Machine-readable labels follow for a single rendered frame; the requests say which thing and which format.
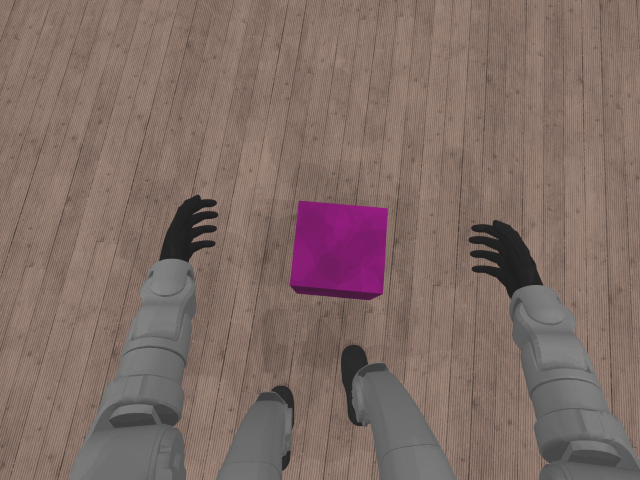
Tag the left robot forearm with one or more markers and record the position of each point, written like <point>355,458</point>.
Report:
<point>147,386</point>

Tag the robot right shin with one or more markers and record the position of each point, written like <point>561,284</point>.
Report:
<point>372,367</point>

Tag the carton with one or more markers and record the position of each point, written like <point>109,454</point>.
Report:
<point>339,250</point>

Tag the right robot forearm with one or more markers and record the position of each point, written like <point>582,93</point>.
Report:
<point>574,422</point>

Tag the robot left hand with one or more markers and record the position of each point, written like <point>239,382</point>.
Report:
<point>177,243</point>

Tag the right robot thigh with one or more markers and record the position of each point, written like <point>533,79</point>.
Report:
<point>405,445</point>

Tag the robot right hand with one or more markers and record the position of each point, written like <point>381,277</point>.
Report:
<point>517,267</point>

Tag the robot left upper arm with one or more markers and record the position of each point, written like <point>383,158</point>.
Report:
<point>149,452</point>

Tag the robot right upper arm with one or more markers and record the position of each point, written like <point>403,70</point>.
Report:
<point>566,470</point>

